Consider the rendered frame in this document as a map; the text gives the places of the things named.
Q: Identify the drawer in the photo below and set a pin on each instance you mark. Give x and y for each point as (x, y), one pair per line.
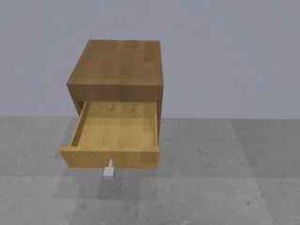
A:
(126, 132)

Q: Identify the cabinet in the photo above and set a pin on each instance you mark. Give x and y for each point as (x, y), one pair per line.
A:
(114, 70)

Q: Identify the handle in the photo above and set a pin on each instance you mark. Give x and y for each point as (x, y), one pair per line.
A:
(109, 172)

